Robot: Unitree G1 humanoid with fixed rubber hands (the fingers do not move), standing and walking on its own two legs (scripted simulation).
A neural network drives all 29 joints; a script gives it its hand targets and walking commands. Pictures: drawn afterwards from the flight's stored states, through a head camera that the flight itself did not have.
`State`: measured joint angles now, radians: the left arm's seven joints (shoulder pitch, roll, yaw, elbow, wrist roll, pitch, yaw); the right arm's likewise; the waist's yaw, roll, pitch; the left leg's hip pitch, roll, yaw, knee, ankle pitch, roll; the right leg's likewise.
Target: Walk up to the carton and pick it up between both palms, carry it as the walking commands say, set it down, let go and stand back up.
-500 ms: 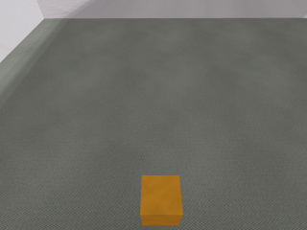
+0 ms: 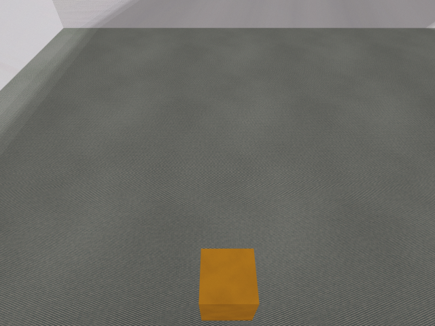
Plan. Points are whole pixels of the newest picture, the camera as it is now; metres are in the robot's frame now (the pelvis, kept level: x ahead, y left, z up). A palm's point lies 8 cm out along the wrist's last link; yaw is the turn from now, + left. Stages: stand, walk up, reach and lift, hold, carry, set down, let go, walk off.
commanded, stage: reach and lift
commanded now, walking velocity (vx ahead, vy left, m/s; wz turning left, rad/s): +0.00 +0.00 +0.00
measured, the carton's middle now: (227, 285) +0.39 -0.01 -0.65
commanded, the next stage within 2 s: none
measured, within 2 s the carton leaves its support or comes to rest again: neither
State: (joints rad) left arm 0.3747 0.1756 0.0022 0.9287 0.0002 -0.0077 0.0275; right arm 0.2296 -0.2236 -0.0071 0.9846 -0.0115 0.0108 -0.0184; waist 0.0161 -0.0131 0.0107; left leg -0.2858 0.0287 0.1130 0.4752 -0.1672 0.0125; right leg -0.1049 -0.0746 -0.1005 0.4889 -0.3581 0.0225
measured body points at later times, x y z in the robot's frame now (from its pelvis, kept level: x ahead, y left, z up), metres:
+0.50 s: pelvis -0.02 +0.00 -0.03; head +0.12 +0.00 +0.40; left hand +0.16 +0.22 -0.18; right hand +0.14 -0.24 -0.17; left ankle +0.06 +0.12 -0.73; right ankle -0.06 -0.13 -0.74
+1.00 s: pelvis -0.07 +0.02 -0.07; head +0.16 +0.02 +0.32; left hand +0.30 +0.21 -0.20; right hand +0.29 -0.20 -0.20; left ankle +0.06 +0.12 -0.74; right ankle -0.06 -0.13 -0.74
